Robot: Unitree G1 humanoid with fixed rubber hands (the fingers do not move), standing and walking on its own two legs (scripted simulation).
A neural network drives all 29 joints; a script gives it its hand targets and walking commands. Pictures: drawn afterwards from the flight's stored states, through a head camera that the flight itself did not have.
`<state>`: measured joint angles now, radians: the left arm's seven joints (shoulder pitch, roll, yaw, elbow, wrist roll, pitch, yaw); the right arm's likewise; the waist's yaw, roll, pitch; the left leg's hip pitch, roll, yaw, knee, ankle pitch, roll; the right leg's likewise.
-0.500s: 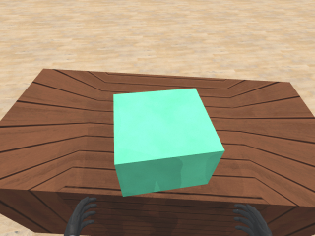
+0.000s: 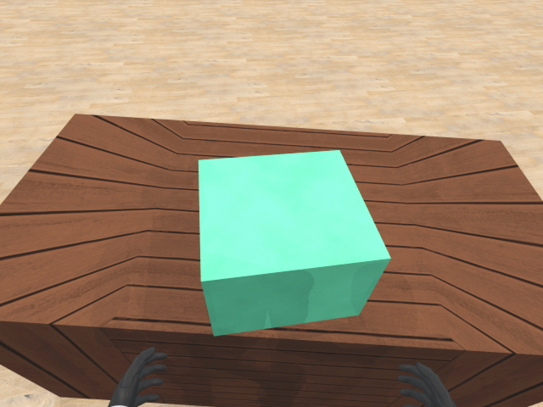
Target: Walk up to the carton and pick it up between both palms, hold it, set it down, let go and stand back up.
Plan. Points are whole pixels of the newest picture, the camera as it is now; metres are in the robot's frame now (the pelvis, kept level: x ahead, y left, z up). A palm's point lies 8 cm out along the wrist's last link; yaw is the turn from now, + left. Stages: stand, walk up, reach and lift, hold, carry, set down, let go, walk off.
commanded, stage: set down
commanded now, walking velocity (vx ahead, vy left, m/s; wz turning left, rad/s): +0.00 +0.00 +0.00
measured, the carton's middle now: (279, 238) +0.44 +0.02 -0.04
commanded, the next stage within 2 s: let go in 0.02 s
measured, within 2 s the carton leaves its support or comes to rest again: neither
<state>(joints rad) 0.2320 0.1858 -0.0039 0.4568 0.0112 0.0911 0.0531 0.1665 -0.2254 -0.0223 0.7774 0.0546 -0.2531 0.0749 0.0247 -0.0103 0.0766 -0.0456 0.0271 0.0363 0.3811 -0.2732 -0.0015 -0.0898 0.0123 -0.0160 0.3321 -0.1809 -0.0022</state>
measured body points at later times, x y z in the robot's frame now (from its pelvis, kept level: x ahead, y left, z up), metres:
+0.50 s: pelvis -0.01 -0.01 +0.00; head -0.01 -0.01 +0.45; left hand +0.16 +0.22 -0.09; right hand +0.15 -0.24 -0.09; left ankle -0.04 +0.11 -0.75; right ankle +0.00 -0.12 -0.75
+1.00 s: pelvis -0.04 +0.00 -0.01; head -0.06 +0.00 +0.44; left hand +0.05 +0.26 -0.13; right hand +0.03 -0.27 -0.12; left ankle -0.04 +0.11 -0.75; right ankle +0.00 -0.12 -0.75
